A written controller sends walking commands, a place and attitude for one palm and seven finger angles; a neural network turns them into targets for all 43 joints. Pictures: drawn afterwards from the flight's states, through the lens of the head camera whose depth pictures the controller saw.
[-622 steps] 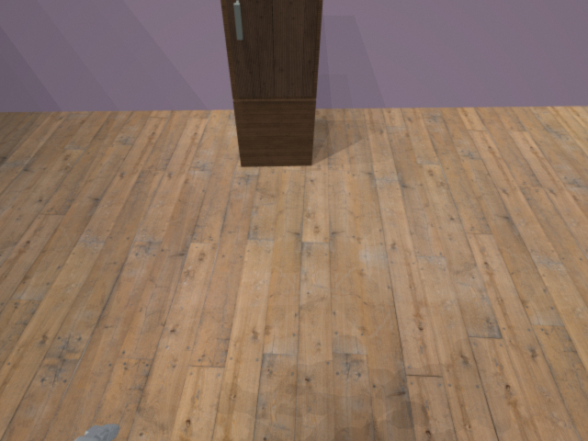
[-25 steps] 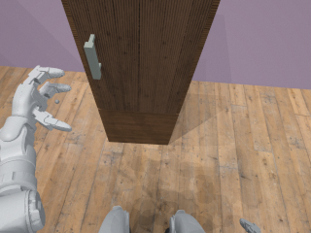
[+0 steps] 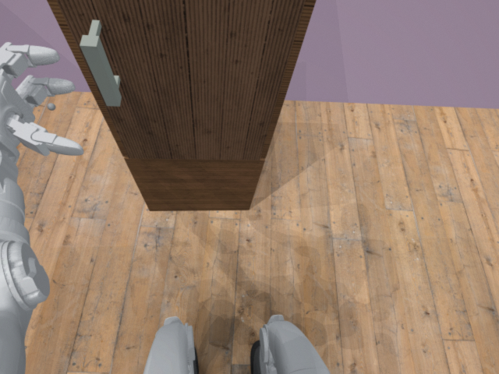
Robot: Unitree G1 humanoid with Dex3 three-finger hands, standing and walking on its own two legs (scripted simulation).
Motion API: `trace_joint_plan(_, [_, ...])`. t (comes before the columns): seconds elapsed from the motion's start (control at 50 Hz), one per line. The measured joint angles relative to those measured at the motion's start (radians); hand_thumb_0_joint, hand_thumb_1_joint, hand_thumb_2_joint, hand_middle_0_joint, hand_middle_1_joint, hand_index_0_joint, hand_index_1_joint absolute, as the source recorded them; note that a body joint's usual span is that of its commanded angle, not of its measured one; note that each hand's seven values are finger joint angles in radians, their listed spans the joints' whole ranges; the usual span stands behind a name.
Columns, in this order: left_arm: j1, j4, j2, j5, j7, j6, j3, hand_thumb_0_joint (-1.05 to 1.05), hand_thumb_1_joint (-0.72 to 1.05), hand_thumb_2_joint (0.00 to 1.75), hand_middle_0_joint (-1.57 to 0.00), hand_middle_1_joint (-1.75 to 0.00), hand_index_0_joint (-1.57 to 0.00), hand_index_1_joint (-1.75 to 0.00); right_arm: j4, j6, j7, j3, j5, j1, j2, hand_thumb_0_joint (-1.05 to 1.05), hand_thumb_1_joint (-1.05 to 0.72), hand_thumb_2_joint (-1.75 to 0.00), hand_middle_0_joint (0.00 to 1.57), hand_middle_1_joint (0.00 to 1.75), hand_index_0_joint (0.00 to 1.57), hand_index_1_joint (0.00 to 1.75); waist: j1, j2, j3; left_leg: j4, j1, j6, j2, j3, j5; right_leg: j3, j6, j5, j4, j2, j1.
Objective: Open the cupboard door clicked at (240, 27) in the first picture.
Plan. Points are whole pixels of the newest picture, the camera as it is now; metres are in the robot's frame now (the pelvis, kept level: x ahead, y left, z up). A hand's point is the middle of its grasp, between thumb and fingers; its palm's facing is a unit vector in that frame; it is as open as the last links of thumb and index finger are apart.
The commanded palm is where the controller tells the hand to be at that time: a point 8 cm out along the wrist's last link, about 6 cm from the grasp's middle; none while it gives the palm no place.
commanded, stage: move the hooked fingers beside the handle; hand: left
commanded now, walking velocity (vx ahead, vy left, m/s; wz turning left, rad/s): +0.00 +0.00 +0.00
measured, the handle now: (105, 65) +0.59 +0.20 +0.07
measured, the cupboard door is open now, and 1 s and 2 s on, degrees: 0 0 0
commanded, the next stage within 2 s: slide the fingers in behind the handle in 1.00 s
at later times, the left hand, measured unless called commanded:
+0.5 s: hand (55, 88) +0.54 +0.26 +0.07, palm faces -0.02 -1.00 -0.02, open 14.0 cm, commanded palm +0.53 +0.29 +0.07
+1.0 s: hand (64, 90) +0.53 +0.25 +0.07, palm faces -0.02 -1.00 -0.01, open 14.0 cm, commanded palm +0.52 +0.29 +0.07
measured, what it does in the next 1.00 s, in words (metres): stands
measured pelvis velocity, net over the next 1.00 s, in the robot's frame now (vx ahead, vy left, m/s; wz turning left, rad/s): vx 0.01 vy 0.02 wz -0.02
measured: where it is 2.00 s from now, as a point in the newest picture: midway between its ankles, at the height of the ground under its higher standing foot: outside the picture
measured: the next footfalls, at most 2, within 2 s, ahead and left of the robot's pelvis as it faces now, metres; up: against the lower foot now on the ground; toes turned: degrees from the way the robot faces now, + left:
none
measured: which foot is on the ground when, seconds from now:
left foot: down 0.00-1.00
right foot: down 0.00-1.00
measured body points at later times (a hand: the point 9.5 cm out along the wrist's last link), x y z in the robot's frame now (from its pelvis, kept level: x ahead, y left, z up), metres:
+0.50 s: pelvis +0.00 +0.01 -0.01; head +0.18 +0.05 +0.41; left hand +0.53 +0.32 +0.07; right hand -0.02 -0.25 -0.10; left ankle +0.04 +0.11 -0.65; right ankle +0.02 -0.12 -0.65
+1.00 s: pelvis +0.01 +0.02 +0.00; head +0.17 +0.05 +0.42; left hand +0.53 +0.30 +0.07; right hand +0.01 -0.25 -0.10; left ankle +0.04 +0.11 -0.65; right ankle +0.02 -0.12 -0.65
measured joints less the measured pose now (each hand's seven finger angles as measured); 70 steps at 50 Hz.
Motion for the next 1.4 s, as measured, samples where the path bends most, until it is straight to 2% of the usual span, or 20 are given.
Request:
trace_joint_plan(0.18, [-0.131,0.070,0.066,0.044,0.020,0.035,-0.001,-0.01,-0.50,0.30,-0.30,-1.20,-0.30,-1.20,-0.009,0.005,0.001,0.017,-0.010,0.008,-0.006,0.00,-0.90,-0.90,0.20,0.30,0.21,0.30,-0.038,0.008,0.005,0.038,-0.076,0.004,0.005,-0.011,-0.007,-0.008,0.003,-0.001,0.024,0.005,-0.067])
trace_joint_plan(0.3, [-0.183,0.075,0.106,0.073,0.033,0.052,0.022,-0.01,-0.50,0.30,-0.30,-1.20,-0.30,-1.20,-0.023,0.013,0.009,0.026,-0.020,0.017,0.000,0.00,-0.90,-0.90,0.20,0.30,0.21,0.30,-0.064,0.014,0.007,0.059,-0.120,0.009,0.010,-0.009,-0.014,-0.004,0.008,0.000,0.036,0.009,-0.109])
trace_joint_plan(0.46, [-0.113,0.026,0.100,0.069,0.022,0.065,0.060,-0.01,-0.49,0.30,-0.30,-1.20,-0.30,-1.20,-0.031,0.038,0.024,0.030,-0.021,0.044,0.017,0.00,-0.90,-0.90,0.20,0.30,0.21,0.30,-0.055,0.017,0.014,0.041,-0.102,0.018,0.014,0.007,-0.018,0.011,0.018,0.007,0.010,0.013,-0.094])
trace_joint_plan(0.64, [-0.095,-0.007,0.030,0.041,0.034,0.051,-0.001,-0.01,-0.50,0.30,-0.30,-1.20,-0.29,-1.20,-0.002,0.046,0.034,0.016,-0.025,0.044,0.024,0.00,-0.90,-0.90,0.21,0.30,0.21,0.30,-0.030,0.012,-0.001,0.011,-0.060,0.022,-0.001,-0.003,-0.016,0.000,0.024,0.008,-0.031,0.003,-0.039])
trace_joint_plan(0.74, [-0.096,0.013,0.005,0.053,0.063,0.048,-0.026,-0.01,-0.50,0.30,-0.30,-1.20,-0.30,-1.20,-0.019,0.046,0.035,0.011,-0.029,0.029,0.016,0.00,-0.90,-0.90,0.21,0.30,0.21,0.30,-0.034,0.011,-0.007,0.004,-0.044,0.024,-0.006,-0.003,-0.017,0.000,0.026,0.007,-0.038,-0.001,-0.022])
trace_joint_plan(0.84, [-0.091,0.010,-0.009,0.062,0.085,0.022,-0.016,-0.01,-0.50,0.30,-0.30,-1.20,-0.30,-1.20,-0.034,0.048,0.037,0.008,-0.032,0.011,0.011,0.00,-0.90,-0.90,0.20,0.30,0.21,0.30,-0.039,0.009,-0.005,0.009,-0.044,0.024,-0.005,0.001,-0.020,0.005,0.026,0.003,-0.028,-0.002,-0.026])
trace_joint_plan(1.12, [-0.083,0.021,0.013,0.045,0.066,0.012,-0.009,-0.01,-0.50,0.30,-0.30,-1.20,-0.30,-1.20,-0.020,0.060,0.032,0.017,-0.021,0.012,0.020,0.00,-0.90,-0.90,0.20,0.30,0.21,0.30,-0.028,0.011,0.004,0.011,-0.041,0.014,0.000,-0.002,-0.017,0.002,0.016,0.000,-0.017,0.004,-0.028])
trace_joint_plan(1.26, [-0.103,0.029,0.006,0.040,0.065,0.019,-0.027,-0.01,-0.50,0.30,-0.30,-1.20,-0.30,-1.20,-0.009,0.052,0.029,0.013,-0.021,0.018,0.015,0.00,-0.90,-0.90,0.20,0.30,0.21,0.30,-0.031,0.013,0.000,0.018,-0.054,0.008,0.001,-0.011,-0.015,-0.005,0.010,-0.002,-0.007,0.006,-0.040])
trace_joint_plan(1.4, [-0.104,0.026,-0.006,0.053,0.094,0.024,-0.020,-0.01,-0.50,0.30,-0.30,-1.20,-0.30,-1.20,-0.018,0.045,0.030,0.010,-0.024,0.018,0.012,0.00,-0.90,-0.90,0.20,0.30,0.21,0.30,-0.042,0.012,0.001,0.024,-0.062,0.005,0.005,-0.009,-0.015,-0.002,0.007,-0.003,0.002,0.009,-0.052])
